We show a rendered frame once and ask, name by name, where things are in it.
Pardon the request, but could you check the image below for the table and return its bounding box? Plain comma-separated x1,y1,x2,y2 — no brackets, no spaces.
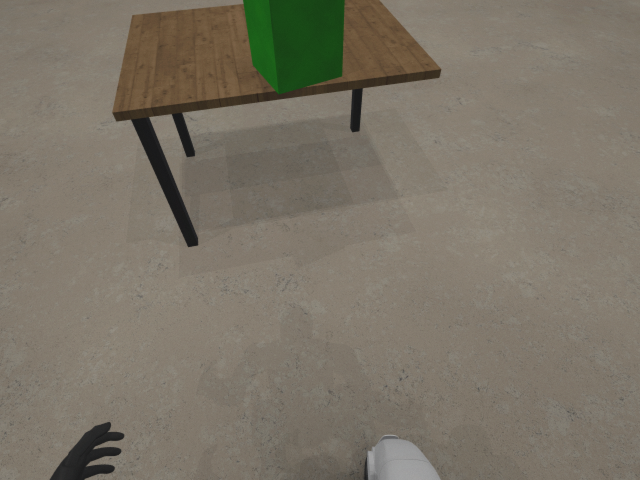
112,0,441,247

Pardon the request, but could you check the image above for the robot left hand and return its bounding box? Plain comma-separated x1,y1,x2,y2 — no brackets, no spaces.
50,422,124,480

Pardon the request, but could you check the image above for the right robot thigh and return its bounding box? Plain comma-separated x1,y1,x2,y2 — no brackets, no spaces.
367,439,441,480

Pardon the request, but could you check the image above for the carton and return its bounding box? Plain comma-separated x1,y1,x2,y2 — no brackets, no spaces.
243,0,345,94

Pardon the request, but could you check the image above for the robot right shin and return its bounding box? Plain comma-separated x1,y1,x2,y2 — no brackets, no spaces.
377,435,399,444

